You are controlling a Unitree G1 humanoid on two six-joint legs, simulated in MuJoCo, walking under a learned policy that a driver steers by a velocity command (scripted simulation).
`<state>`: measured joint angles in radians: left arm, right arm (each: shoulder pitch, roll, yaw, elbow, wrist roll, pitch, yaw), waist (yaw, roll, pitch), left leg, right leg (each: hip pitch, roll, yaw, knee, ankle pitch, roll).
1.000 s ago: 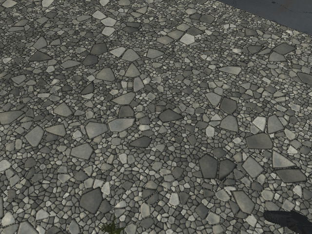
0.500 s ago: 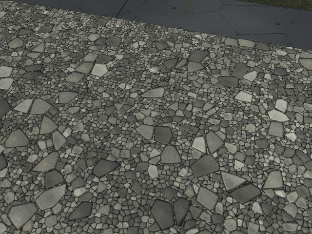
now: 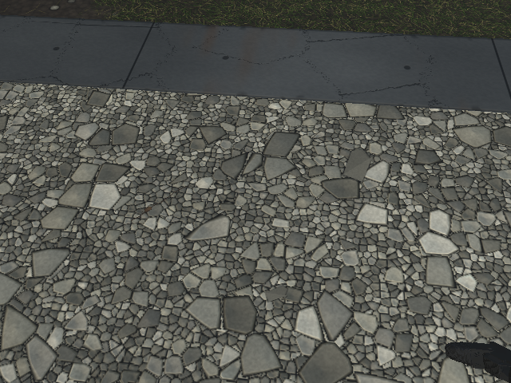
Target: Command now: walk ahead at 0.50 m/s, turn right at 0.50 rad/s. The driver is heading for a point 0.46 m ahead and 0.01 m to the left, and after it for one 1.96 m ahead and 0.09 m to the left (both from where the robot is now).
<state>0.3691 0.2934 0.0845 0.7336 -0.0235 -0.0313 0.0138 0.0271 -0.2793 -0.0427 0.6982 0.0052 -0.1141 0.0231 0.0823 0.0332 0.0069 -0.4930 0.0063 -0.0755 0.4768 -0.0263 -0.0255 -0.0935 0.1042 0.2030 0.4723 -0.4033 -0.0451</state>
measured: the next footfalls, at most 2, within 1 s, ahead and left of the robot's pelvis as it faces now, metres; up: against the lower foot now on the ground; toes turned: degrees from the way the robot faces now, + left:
left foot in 0.02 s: +0.17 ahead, +0.13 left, +0.00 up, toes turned -4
right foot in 0.50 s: +0.41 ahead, -0.15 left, +0.00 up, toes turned -7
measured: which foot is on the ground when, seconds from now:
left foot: up 0.00-0.00, down 0.02-0.52, up 0.54-1.00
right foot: down 0.00-0.04, up 0.06-0.48, down 0.50-1.00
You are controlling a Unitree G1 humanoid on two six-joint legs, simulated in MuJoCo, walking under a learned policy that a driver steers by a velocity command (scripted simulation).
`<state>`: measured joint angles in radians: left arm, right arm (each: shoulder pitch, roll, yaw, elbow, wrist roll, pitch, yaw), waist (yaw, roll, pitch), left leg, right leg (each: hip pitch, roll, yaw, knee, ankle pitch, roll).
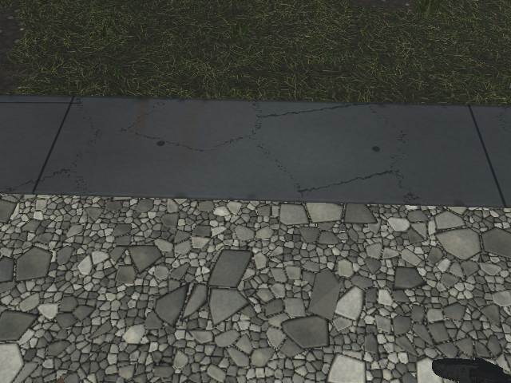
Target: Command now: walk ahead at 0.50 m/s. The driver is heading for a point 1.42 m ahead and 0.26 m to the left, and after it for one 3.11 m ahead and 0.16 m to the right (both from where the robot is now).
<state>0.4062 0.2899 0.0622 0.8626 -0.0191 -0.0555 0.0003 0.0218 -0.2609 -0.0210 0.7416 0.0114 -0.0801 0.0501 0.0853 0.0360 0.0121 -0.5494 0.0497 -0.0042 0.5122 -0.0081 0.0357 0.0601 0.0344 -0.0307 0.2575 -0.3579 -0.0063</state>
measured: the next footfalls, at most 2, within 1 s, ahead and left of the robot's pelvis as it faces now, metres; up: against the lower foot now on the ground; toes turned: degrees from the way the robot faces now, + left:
left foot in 0.04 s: +0.19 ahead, +0.12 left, +0.00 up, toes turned +1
right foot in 0.58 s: +0.48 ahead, -0.12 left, +0.00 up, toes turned -2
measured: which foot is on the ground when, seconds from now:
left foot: up 0.00-0.02, down 0.04-0.58, up 0.60-1.00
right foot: down 0.00-0.04, up 0.06-0.56, down 0.58-1.00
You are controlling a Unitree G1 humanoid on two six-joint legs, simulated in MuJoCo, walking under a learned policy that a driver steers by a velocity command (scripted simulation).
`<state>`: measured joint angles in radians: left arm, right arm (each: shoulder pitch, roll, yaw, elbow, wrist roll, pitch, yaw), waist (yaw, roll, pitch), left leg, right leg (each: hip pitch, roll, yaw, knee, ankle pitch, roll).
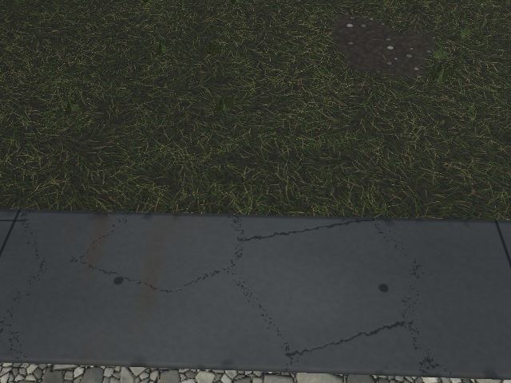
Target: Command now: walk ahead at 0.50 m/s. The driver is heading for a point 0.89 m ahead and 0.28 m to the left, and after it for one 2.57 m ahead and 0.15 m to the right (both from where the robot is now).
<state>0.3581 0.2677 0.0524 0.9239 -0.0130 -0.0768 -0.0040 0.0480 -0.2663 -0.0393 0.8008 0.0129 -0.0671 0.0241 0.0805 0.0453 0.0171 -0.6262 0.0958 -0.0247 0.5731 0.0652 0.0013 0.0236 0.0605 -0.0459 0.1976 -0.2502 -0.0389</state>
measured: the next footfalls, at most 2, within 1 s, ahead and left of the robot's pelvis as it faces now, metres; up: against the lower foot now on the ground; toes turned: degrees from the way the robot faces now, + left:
left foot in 0.10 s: +0.25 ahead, +0.14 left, +0.00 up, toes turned +2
right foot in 0.50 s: +0.28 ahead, -0.10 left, +0.00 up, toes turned +0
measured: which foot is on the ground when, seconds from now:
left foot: up 0.00-0.08, down 0.10-1.00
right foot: down 0.00-0.10, up 0.12-0.48, down 0.50-0.86, up 0.88-1.00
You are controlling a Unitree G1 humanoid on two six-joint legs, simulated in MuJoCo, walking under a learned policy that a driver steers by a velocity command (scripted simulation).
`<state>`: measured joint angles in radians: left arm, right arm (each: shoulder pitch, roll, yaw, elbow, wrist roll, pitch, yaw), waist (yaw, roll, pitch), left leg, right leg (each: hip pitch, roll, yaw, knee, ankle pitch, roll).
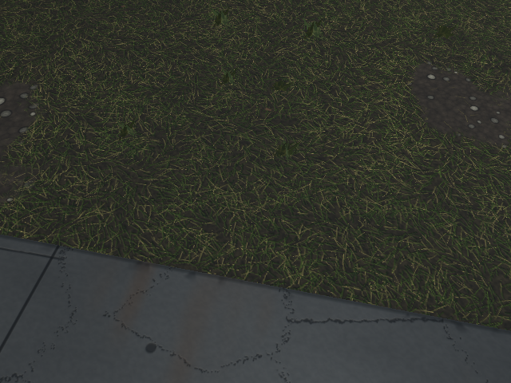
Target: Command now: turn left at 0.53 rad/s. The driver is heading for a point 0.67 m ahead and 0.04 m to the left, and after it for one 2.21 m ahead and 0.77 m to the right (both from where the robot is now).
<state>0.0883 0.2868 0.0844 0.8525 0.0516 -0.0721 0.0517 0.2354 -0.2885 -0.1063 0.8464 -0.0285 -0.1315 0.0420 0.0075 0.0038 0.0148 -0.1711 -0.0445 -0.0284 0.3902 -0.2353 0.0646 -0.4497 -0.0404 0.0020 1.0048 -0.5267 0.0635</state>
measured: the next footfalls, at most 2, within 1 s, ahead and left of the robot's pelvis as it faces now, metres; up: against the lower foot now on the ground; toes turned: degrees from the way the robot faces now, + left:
right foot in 0.34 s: +0.11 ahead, -0.14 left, +0.00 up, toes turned +11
left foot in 0.76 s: +0.38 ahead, +0.16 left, +0.00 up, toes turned +18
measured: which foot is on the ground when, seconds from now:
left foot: down 0.00-0.34, up 0.36-0.74, down 0.76-1.00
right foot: up 0.00-0.32, down 0.34-0.80, up 0.82-1.00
